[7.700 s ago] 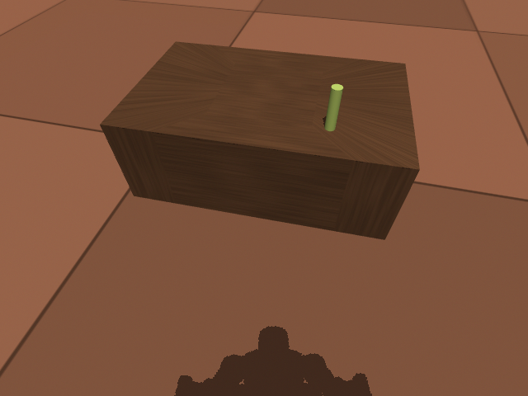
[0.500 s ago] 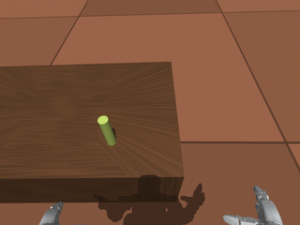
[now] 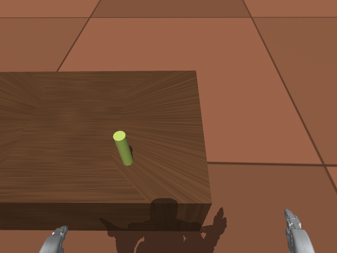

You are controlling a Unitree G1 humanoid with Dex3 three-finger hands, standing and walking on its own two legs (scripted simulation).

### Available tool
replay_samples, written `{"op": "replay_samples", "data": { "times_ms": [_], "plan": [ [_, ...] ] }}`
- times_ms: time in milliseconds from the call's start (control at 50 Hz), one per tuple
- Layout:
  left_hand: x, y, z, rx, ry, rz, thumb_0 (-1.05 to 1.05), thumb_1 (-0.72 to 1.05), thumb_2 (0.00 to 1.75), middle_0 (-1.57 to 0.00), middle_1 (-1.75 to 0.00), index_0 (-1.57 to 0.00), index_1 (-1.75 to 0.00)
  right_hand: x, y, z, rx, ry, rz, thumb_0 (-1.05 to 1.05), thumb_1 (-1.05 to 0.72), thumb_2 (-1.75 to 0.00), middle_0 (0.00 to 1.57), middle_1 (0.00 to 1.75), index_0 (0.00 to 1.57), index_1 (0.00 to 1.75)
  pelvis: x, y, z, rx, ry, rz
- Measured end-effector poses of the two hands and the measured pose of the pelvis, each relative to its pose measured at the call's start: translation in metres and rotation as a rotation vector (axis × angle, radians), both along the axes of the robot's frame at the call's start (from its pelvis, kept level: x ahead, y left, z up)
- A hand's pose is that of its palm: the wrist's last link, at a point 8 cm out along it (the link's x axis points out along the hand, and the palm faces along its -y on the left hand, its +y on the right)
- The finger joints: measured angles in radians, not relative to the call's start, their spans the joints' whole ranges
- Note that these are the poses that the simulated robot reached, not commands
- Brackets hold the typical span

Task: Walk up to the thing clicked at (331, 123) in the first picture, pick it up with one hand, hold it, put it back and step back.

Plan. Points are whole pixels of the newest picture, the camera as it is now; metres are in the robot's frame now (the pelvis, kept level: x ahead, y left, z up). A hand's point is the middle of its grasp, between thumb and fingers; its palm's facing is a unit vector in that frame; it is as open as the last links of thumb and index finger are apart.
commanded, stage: go down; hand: left
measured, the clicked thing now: (124, 149) +0.52 +0.19 -0.21
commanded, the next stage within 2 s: none
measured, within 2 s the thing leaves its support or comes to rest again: neither
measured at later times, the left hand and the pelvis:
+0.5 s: hand out of the picture +0.16 +0.25 -0.09, palm faces +0.07 -0.94 -0.32, open 17.4 cm; pelvis +0.00 -0.01 -0.01, yaw +1 degrees
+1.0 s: hand (46, 198) +0.26 +0.31 -0.02, palm faces +0.16 -0.96 -0.23, open 17.4 cm; pelvis -0.02 -0.01 -0.02, yaw +1 degrees
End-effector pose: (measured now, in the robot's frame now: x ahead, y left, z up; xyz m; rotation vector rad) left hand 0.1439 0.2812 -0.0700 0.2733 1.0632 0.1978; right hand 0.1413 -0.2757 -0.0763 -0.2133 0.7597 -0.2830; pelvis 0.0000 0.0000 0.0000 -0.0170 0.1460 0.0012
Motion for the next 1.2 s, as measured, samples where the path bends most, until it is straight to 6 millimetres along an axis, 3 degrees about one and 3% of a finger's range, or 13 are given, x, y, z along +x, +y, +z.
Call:
{"op": "replay_samples", "data": {
  "times_ms": [360, 680, 840, 980, 1200],
  "plan": [
    [0.002, 0.007, 0.007, 0.006, -0.042, 0.018, 0.00, -0.57, 0.06, -0.09, -0.05, -0.08, -0.07, 0.006, 0.003, 0.005, -0.011, -0.056, 0.022, -0.01, 0.52, -0.04, 0.06, 0.05, 0.06, 0.06, 0.005, -0.002, -0.010, -0.002, 0.028, 0.009],
    [-0.002, 0.020, 0.017, 0.012, -0.119, 0.031, 0.00, -0.56, 0.08, -0.08, -0.06, -0.07, -0.07, 0.001, 0.008, 0.015, -0.022, -0.135, 0.046, -0.01, 0.53, -0.04, 0.06, 0.05, 0.06, 0.06, -0.003, -0.008, -0.019, 0.000, 0.029, 0.019],
    [0.043, 0.046, 0.045, 0.010, -0.297, 0.053, -0.01, -0.55, 0.09, -0.07, -0.06, -0.06, -0.07, -0.002, 0.015, 0.024, -0.034, -0.192, 0.063, -0.01, 0.54, -0.04, 0.06, 0.05, 0.06, 0.06, -0.011, -0.011, -0.020, -0.002, 0.011, 0.029],
    [0.091, 0.070, 0.072, -0.042, -0.398, 0.024, -0.01, -0.53, 0.08, -0.06, -0.04, -0.06, -0.05, -0.017, 0.013, 0.016, -0.032, -0.154, 0.048, -0.01, 0.55, -0.04, 0.06, 0.05, 0.06, 0.06, -0.016, -0.009, -0.018, -0.004, 0.014, 0.018],
    [0.135, 0.090, 0.087, -0.122, -0.520, -0.014, -0.01, -0.55, 0.05, -0.06, -0.04, -0.06, -0.04, -0.032, 0.008, 0.008, -0.045, -0.088, 0.043, -0.01, 0.54, -0.04, 0.06, 0.05, 0.06, 0.06, -0.020, -0.005, -0.018, -0.002, 0.043, -0.006]
  ]
}}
